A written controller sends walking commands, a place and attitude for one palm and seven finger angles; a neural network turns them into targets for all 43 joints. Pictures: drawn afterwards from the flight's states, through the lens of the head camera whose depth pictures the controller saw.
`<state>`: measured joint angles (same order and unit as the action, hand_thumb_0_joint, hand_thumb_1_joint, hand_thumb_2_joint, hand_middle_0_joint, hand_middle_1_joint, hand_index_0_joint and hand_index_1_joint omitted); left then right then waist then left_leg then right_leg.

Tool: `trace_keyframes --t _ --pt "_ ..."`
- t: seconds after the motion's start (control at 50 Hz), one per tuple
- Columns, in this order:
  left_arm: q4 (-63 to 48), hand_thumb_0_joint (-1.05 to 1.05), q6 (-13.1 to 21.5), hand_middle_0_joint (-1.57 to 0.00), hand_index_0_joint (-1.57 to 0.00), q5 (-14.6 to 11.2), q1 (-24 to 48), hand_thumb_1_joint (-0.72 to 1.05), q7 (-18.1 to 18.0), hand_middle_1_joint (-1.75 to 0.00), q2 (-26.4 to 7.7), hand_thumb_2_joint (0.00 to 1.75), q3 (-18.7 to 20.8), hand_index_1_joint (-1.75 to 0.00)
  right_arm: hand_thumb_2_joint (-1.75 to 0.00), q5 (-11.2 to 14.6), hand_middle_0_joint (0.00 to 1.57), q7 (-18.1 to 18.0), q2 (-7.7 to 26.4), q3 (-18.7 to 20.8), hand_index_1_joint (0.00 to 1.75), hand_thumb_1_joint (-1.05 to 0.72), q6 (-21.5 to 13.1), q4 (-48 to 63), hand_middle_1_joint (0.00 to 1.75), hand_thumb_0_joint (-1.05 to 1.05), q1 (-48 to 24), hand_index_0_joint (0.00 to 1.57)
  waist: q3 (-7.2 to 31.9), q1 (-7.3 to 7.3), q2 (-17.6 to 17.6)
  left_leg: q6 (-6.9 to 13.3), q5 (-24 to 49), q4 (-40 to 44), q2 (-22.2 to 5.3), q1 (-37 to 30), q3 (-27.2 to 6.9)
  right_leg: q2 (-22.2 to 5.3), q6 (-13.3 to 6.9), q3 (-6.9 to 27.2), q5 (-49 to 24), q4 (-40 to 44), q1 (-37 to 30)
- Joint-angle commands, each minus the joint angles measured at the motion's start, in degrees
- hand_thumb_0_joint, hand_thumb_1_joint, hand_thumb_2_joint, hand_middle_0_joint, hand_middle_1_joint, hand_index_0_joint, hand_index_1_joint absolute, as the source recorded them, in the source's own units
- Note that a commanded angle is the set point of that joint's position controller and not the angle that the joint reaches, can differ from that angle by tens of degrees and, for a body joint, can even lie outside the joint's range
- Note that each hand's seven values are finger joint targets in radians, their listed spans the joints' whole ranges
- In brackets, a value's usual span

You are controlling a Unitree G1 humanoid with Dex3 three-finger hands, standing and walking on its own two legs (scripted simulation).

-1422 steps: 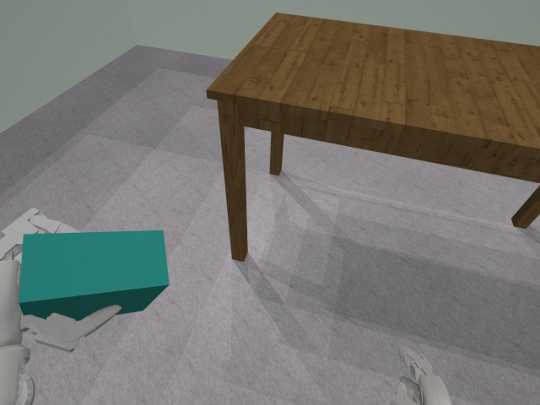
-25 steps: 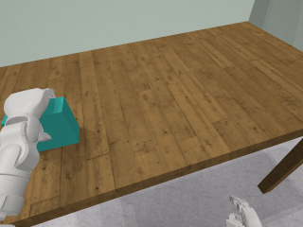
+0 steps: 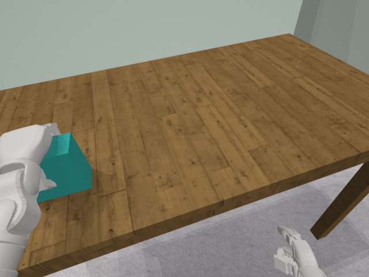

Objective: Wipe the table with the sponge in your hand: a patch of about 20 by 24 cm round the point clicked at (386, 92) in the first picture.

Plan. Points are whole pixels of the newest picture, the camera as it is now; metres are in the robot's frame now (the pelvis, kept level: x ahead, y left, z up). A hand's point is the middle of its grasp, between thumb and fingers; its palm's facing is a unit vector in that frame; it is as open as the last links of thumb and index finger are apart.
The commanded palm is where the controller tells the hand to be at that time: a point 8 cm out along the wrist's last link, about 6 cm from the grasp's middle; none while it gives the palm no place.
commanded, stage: wipe back along the first lane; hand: left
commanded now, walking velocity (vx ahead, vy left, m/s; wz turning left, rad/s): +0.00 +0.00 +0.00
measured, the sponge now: (54, 175) +0.28 +0.33 +0.09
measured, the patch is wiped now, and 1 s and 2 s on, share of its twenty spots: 1.00 1.00 1.00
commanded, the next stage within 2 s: lift the sponge slowly off the table in 0.82 s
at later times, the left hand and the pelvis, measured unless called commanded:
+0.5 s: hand (37, 180) +0.23 +0.31 +0.14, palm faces +0.15 -0.05 -0.99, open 10.2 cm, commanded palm +0.18 +0.29 +0.16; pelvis +0.00 +0.01 +0.00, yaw -1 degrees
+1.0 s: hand (37, 198) +0.20 +0.29 +0.14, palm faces +0.21 -0.09 -0.97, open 10.2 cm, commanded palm +0.15 +0.27 +0.17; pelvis +0.00 +0.01 -0.01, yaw -1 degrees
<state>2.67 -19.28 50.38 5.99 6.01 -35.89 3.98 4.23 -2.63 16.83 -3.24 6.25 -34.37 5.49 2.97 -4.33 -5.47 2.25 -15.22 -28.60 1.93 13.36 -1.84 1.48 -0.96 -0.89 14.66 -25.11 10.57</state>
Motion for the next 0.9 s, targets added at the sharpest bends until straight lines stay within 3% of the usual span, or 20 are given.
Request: trace_keyframes --t 0.0,0.04,0.08,0.14,0.22,0.24,0.32,0.36,0.4,0.44,0.5,0.56,0.62,0.66,0.7,0.76,0.78,0.8,0.86,0.88 --pt "-4.76 0.0 -1.43 -1.2 -1.2 -2.27 0.86 0.1 2.62 -1.6 -10.5 1.3 4.39 -1.6 -0.9 -0.18 0.2 -0.26 6.21 2.34 0.3 -0.9 -2.28 9.91 0.3 0.0 -9.76 0.2 6.85 -1.64 5.34 0.7 15.94 1.98 -0.36 -1.56 -0.29 -0.07 -2.69 -0.77 -15.07 1.7 -3.47" --pt "-8.02 0.0 -1.54 -1.2 -1.2 -2.59 -0.06 0.1 2.64 -1.6 -10.33 1.3 4.34 -1.6 -0.9 0.13 0.2 -0.14 5.86 2.13 0.3 -0.9 -2.65 10.77 0.3 0.0 -11.54 0.2 7.11 -1.71 4.22 0.69 15.59 2.01 -0.45 -1.62 -0.68 0.21 -2.98 0.43 -14.57 1.58 -3.5" --pt "-8.36 0.0 -2.03 -1.2 -1.2 -2.57 -1.72 0.1 2.42 -1.6 -7.78 1.3 2.54 -1.6 -0.9 0.02 0.2 -0.11 5.69 2.11 0.3 -0.9 -2.78 10.72 0.3 0.0 -10.22 0.2 6.89 -1.51 4.81 0.66 16.79 1.51 -0.45 -1.78 -0.41 0.02 -2.71 -0.84 -15.38 1.13 -2.87" --pt "-13.09 0.0 -2.53 -1.2 -1.2 -3.31 -6.25 0.1 2.0 -1.6 -7.96 1.3 3.77 -1.6 -0.9 0.01 0.2 0.37 5.37 2.11 0.3 -0.9 -3.23 11.56 0.3 0.0 -11.81 0.2 8.15 -2.18 4.92 0.66 17.94 1.11 -0.73 -2.08 -0.89 0.28 -2.92 0.36 -17.46 0.44 -3.82" --pt "-15.89 0.0 -3.41 -1.2 -1.2 -3.95 -11.9 0.1 1.58 -1.6 -5.81 1.3 3.03 -1.6 -0.9 -0.15 0.2 0.77 5.39 2.43 0.3 -0.9 -3.08 11.46 0.3 0.0 -10.8 0.2 8.1 -2.44 5.66 0.59 18.92 0.73 -0.8 -1.96 -0.65 0.06 -2.24 -1.03 -18.26 -0.16 -3.5" --pt "-18.51 0.0 -3.8 -1.2 -1.2 -4.03 -12.4 0.1 1.31 -1.6 -5.42 1.3 2.84 -1.6 -0.9 -0.03 0.2 0.9 4.98 2.14 0.3 -0.9 -3.47 12.14 0.3 0.0 -12.83 0.2 8.18 -2.56 4.85 0.56 18.8 0.6 -0.88 -2.05 -0.83 0.42 -2.69 0.43 -18.71 -0.33 -3.58" --pt "-20.12 0.0 -5.17 -1.2 -1.2 -4.72 -14.47 0.1 0.28 -1.6 -4.88 1.3 3.07 -1.6 -0.9 -0.04 0.2 0.98 5.05 2.26 0.3 -0.9 -3.24 11.64 0.3 0.0 -11.89 0.2 5.97 -2.6 6.07 0.31 17.25 1.23 -1.17 -1.01 -1.04 0.38 -2.12 -1.35 -15.78 -0.21 -2.16" --pt "-22.04 0.0 -6.04 -1.2 -1.2 -4.41 -12.95 0.1 -0.31 -1.6 -4.5 1.3 2.51 -1.6 -0.9 -0.07 0.2 0.72 4.83 1.97 0.3 -0.9 -3.67 12.17 0.3 0.0 -12.34 0.2 6.91 -2.63 6.52 0.38 16.73 1.1 -1.04 -0.92 -1.06 0.46 -2.31 -0.93 -14.81 -0.31 -2.23" --pt "-22.39 0.0 -6.85 -1.2 -1.2 -4.51 -16.4 0.1 -0.32 -1.6 -2.47 1.3 1.07 -1.6 -0.9 -0.05 0.2 0.89 4.72 1.96 0.3 -0.9 -3.5 11.9 0.3 0.0 -12.77 0.2 6.3 -2.9 5.29 0.21 16.71 1.4 -1.18 -1.25 -0.97 0.46 -2.23 -1.14 -14.64 -0.28 -2.1" --pt "-25.03 0.0 -7.56 -1.2 -1.2 -4.15 -17.38 0.1 -0.6 -1.6 -3.8 1.3 2.29 -1.6 -0.9 0.05 0.2 1.05 4.45 1.75 0.3 -0.9 -3.65 12.15 0.3 0.0 -14.81 0.2 6.78 -3.15 5.48 0.18 16.35 1.51 -1.31 -1.31 -1.42 0.93 -2.65 0.49 -14.51 -0.38 -2.64" --pt "-25.23 0.0 -8.86 -1.2 -1.2 -3.58 -16.38 0.1 -0.2 -1.6 -1.03 1.3 -1.05 -1.6 -0.9 0.1 0.2 1.03 4.41 1.55 0.3 -0.9 -3.28 11.99 0.3 0.0 -13.72 0.2 5.04 -2.52 5.13 0.02 15.43 2.21 -1.8 -1.11 -1.46 0.82 -2.3 -1.39 -11.81 -0.15 -0.83" --pt "-27.13 0.0 -9.12 -1.2 -1.2 -3.24 -14.59 0.1 -0.47 -1.6 -1.49 1.3 -1.12 -1.6 -0.9 0.14 0.2 0.62 4.13 1.27 0.3 -0.9 -4.07 12.84 0.3 0.0 -14.29 0.2 5.9 -2.81 6.08 0.26 13.72 2.3 -1.6 -0.93 -1.77 0.86 -2.53 -1.07 -9.7 -0.29 -1.09" --pt "-27.07 0.0 -9.15 -1.2 -1.2 -3.37 -17.57 0.1 -0.35 -1.6 -0.62 1.3 -1.47 -1.6 -0.9 0.11 0.2 0.7 4.2 1.43 0.3 -0.9 -3.73 12.06 0.3 0.0 -14.24 0.2 5.4 -3.0 4.38 0.06 14.12 2.5 -1.82 -1.29 -1.83 0.96 -2.54 -1.31 -10.11 -0.42 -1.19" --pt "-30.34 0.0 -9.15 -1.2 -1.2 -3.43 -19.54 0.1 -0.67 -1.6 -0.33 1.3 -1.42 -1.6 -0.9 0.12 0.2 0.98 3.81 1.28 0.3 -0.9 -4.4 13.22 0.3 0.0 -14.65 0.2 6.96 -3.46 4.24 0.16 14.52 2.08 -1.76 -1.29 -1.9 0.92 -2.66 -0.98 -10.43 -0.9 -2.12" --pt "-30.1 0.0 -9.15 -1.2 -1.2 -4.11 -22.43 0.1 -0.64 -1.6 1.91 1.3 -2.72 -1.6 -0.9 0.12 0.2 1.26 3.79 1.4 0.3 -0.9 -4.23 12.7 0.3 0.0 -14.53 0.2 5.48 -3.22 5.3 0.14 14.42 2.15 -1.95 -1.03 -1.82 1.0 -2.37 -1.34 -10.88 -0.75 -1.42" --pt "-33.7 0.0 -9.07 -1.2 -1.2 -4.19 -24.31 0.1 -1.34 -1.6 1.12 1.3 -1.55 -1.6 -0.9 0.09 0.2 1.61 3.51 1.36 0.3 -0.9 -4.62 13.59 0.3 0.0 -15.01 0.2 6.7 -3.65 5.27 0.1 14.53 1.84 -1.98 -0.68 -1.95 1.05 -2.47 -1.08 -10.89 -1.31 -2.16" --pt "-32.53 0.0 -9.2 -1.2 -1.2 -4.64 -26.38 0.1 -1.45 -1.6 2.29 1.3 -2.13 -1.6 -0.9 0.14 0.2 1.61 3.47 1.48 0.3 -0.9 -4.54 13.06 0.3 0.0 -14.92 0.2 4.63 -3.43 5.87 0.07 14.02 1.85 -2.13 -0.38 -1.86 1.11 -2.28 -1.19 -10.5 -0.97 -1.06" --pt "-33.25 0.0 -9.15 -1.2 -1.2 -4.59 -26.56 0.1 -1.54 -1.6 2.81 1.3 -2.58 -1.6 -0.9 0.14 0.2 1.8 3.62 1.5 0.3 -0.9 -4.43 12.8 0.3 0.0 -14.73 0.2 4.17 -3.28 4.83 -0.01 14.04 2.12 -2.29 -0.38 -1.91 1.21 -2.33 -1.4 -10.55 -0.97 -0.73" --pt "-37.07 0.0 -8.93 -1.2 -1.2 -4.6 -27.28 0.1 -2.43 -1.6 2.9 1.3 -2.44 -1.6 -0.9 0.18 0.2 1.8 3.28 1.63 0.3 -0.9 -4.98 13.95 0.3 0.0 -14.86 0.2 5.68 -3.58 6.52 0.13 13.61 1.82 -2.28 -0.4 -2.12 1.26 -2.3 -0.88 -9.97 -1.33 -1.21" --pt "-35.44 0.0 -9.1 -1.2 -1.2 -4.8 -28.17 0.1 -2.63 -1.6 3.52 1.3 -2.91 -1.6 -0.9 0.17 0.2 1.75 3.32 1.62 0.3 -0.9 -4.9 13.36 0.3 0.0 -14.73 0.2 3.86 -3.33 6.23 0.07 13.3 1.86 -2.39 -0.25 -2.05 1.29 -2.23 -1.06 -9.63 -0.92 -0.23"
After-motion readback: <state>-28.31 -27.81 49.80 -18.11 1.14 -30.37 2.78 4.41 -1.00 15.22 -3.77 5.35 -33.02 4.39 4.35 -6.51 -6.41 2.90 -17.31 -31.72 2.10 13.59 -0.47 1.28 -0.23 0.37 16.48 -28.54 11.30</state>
